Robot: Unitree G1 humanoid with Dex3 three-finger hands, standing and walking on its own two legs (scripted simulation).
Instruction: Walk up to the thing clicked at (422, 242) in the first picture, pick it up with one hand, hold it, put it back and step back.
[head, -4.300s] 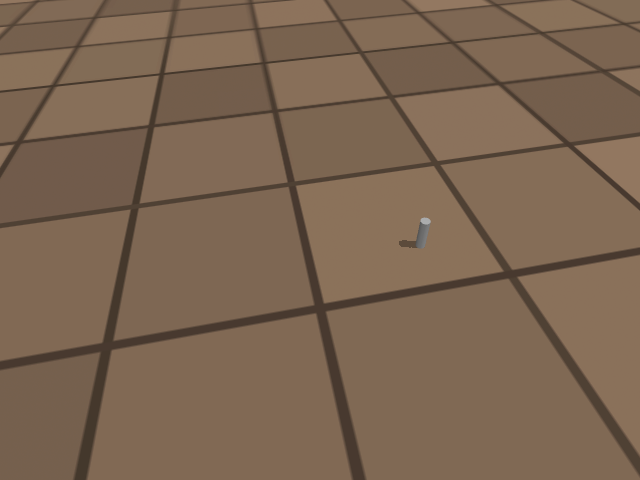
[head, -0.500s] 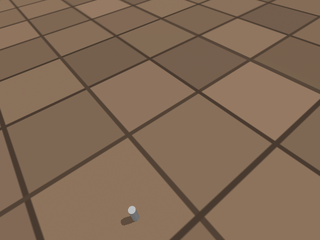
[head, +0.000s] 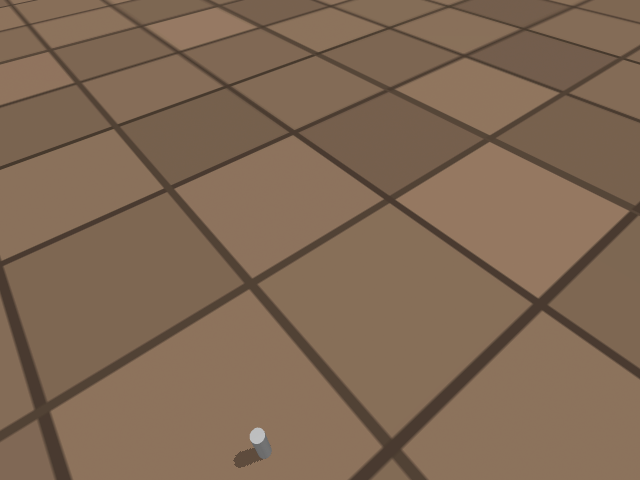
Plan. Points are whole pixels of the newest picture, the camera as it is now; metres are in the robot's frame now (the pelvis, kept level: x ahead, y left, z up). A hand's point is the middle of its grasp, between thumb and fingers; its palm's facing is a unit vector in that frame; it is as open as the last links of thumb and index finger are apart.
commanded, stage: walk up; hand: left
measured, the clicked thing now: (261, 443) +0.39 +0.22 -0.71
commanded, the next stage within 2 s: stand in 0.48 s
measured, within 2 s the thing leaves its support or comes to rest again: neither
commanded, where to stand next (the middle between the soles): +0.04 +0.00 m, yaw +1 degrees
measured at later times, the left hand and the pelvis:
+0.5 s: hand out of the picture +0.09 +0.26 -0.15, palm faces +0.00 -0.94 -0.34, open 7.4 cm; pelvis +0.01 +0.00 +0.00, yaw +0 degrees
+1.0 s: hand out of the picture +0.08 +0.25 -0.15, palm faces -0.02 -0.94 -0.35, open 7.4 cm; pelvis +0.01 +0.00 +0.00, yaw +1 degrees
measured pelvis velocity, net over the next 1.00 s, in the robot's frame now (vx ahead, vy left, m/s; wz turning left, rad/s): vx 0.01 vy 0.00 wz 0.01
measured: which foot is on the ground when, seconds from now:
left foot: down 0.00-1.00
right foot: down 0.00-1.00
